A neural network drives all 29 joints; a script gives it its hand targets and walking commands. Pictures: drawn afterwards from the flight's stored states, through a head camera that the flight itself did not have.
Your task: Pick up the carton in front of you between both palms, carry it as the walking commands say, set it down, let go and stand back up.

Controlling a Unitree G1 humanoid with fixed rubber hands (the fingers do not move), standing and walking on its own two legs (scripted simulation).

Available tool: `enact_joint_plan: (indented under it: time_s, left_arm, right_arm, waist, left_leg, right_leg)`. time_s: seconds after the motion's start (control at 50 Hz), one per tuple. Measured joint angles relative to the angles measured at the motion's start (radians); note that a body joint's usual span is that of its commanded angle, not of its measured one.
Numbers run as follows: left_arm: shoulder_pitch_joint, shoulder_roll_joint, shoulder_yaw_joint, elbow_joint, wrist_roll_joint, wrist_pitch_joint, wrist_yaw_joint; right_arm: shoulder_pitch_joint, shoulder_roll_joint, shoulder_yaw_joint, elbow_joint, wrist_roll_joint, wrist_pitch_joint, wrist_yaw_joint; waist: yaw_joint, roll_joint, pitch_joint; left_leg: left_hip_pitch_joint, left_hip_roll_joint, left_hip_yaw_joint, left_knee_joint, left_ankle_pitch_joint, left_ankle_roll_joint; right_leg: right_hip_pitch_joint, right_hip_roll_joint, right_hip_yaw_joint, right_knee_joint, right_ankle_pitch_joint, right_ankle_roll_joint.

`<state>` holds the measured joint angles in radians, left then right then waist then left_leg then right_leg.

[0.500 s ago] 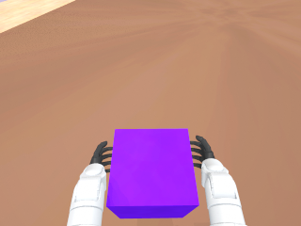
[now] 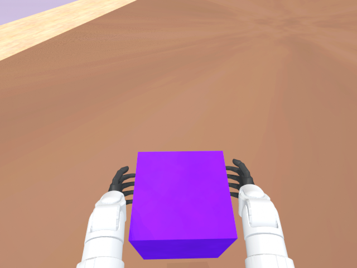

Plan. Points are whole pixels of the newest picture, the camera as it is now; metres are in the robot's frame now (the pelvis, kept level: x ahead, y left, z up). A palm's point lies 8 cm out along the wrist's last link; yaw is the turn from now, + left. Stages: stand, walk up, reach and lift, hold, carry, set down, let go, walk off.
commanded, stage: set down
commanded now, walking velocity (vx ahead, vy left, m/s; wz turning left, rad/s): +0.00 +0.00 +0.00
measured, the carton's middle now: (180, 208) +0.31 +0.00 -0.06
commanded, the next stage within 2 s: none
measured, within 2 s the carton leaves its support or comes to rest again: neither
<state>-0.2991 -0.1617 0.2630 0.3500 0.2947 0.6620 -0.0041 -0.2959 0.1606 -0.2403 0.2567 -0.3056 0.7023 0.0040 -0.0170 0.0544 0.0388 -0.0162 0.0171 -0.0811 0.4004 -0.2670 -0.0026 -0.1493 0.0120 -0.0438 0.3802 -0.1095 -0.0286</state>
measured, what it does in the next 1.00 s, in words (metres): lowers itself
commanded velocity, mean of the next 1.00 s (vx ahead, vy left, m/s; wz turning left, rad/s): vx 0.00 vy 0.00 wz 0.00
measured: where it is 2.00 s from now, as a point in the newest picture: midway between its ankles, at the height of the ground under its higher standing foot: outside the picture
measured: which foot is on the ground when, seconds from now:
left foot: down 0.00-1.00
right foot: down 0.00-1.00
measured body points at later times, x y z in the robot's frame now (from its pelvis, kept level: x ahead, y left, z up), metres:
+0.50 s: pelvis -0.04 +0.02 -0.05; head +0.13 -0.01 +0.37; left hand +0.36 +0.13 -0.12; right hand +0.33 -0.17 -0.12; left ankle -0.02 +0.15 -0.74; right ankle +0.07 -0.10 -0.74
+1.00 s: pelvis -0.05 +0.04 -0.18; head +0.18 +0.01 +0.20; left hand +0.42 +0.11 -0.27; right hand +0.35 -0.18 -0.26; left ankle -0.02 +0.15 -0.74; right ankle +0.07 -0.10 -0.74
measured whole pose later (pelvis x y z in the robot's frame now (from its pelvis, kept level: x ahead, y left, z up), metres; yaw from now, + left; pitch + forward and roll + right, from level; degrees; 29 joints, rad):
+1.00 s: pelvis -0.05 +0.04 -0.18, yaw +0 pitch +43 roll +1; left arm -0.85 -0.06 0.37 0.70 0.24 0.26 0.06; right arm -0.75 0.17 -0.57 0.46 -0.31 0.29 -0.04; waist -0.11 0.08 -0.21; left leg -1.63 -0.07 -0.01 1.44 -0.55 0.01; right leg -1.76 -0.03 0.05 1.31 -0.30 0.04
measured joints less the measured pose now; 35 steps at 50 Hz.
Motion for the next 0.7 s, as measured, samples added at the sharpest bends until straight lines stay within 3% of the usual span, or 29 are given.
enact_joint_plan:
  time_s: [0.08, 0.18, 0.34, 0.44, 0.54, 0.62, 0.7]
  left_arm:
    - [-0.039, -0.011, 0.047, 0.044, 0.031, -0.017, -0.019]
    - [-0.134, -0.037, 0.155, 0.149, 0.111, -0.075, -0.037]
    - [-0.274, -0.043, 0.264, 0.274, 0.207, -0.227, -0.035]
    - [-0.302, -0.026, 0.230, 0.286, 0.159, -0.362, -0.009]
    - [-0.321, 0.006, 0.160, 0.266, 0.044, -0.466, 0.045]
    - [-0.342, 0.035, 0.091, 0.241, -0.055, -0.494, 0.087]
    - [-0.384, 0.043, 0.077, 0.237, -0.093, -0.480, 0.102]
  right_arm:
    - [-0.047, 0.014, -0.045, 0.045, -0.016, -0.009, -0.002]
    - [-0.156, 0.055, -0.173, 0.145, -0.080, -0.056, -0.015]
    - [-0.268, 0.083, -0.303, 0.231, -0.168, -0.216, -0.023]
    - [-0.276, 0.063, -0.289, 0.234, -0.129, -0.368, -0.035]
    - [-0.293, 0.046, -0.252, 0.212, -0.052, -0.482, -0.059]
    - [-0.305, 0.031, -0.225, 0.168, 0.009, -0.509, -0.076]
    - [-0.338, 0.022, -0.243, 0.147, 0.031, -0.493, -0.068]
  waist:
    - [0.003, 0.005, 0.003]
    - [-0.013, 0.015, 0.022]
    - [-0.043, 0.007, 0.052]
    - [-0.042, -0.006, 0.061]
    - [-0.054, -0.005, 0.051]
    - [-0.063, 0.009, -0.015]
    - [-0.067, 0.020, -0.100]
  left_leg:
    - [-0.010, 0.003, -0.009, 0.022, -0.013, 0.015]
    - [-0.066, 0.003, -0.025, 0.105, -0.051, 0.022]
    - [-0.316, -0.015, -0.015, 0.269, -0.091, -0.002]
    - [-0.576, -0.035, 0.020, 0.382, -0.103, -0.017]
    - [-0.861, -0.057, 0.046, 0.527, -0.129, -0.006]
    - [-1.078, -0.073, 0.055, 0.650, -0.157, 0.002]
    - [-1.245, -0.082, 0.062, 0.757, -0.189, 0.008]
  right_leg:
    - [-0.004, 0.004, -0.008, 0.012, -0.007, -0.005]
    - [-0.042, 0.010, -0.018, 0.061, -0.028, -0.007]
    - [-0.293, -0.002, -0.002, 0.209, -0.057, 0.000]
    - [-0.563, -0.015, 0.036, 0.320, -0.057, 0.016]
    - [-0.849, -0.030, 0.064, 0.453, -0.069, 0.034]
    - [-1.063, -0.041, 0.075, 0.565, -0.091, 0.048]
    - [-1.229, -0.046, 0.083, 0.664, -0.116, 0.057]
